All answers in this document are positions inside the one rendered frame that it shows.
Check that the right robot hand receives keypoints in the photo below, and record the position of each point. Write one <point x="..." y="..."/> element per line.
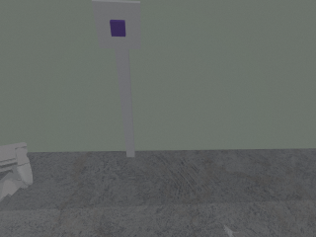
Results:
<point x="232" y="232"/>

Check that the button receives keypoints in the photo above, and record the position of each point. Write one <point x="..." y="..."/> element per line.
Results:
<point x="117" y="28"/>

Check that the left robot hand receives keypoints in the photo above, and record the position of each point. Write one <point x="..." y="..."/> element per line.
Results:
<point x="13" y="157"/>

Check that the panel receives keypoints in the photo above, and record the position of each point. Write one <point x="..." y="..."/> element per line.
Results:
<point x="130" y="12"/>

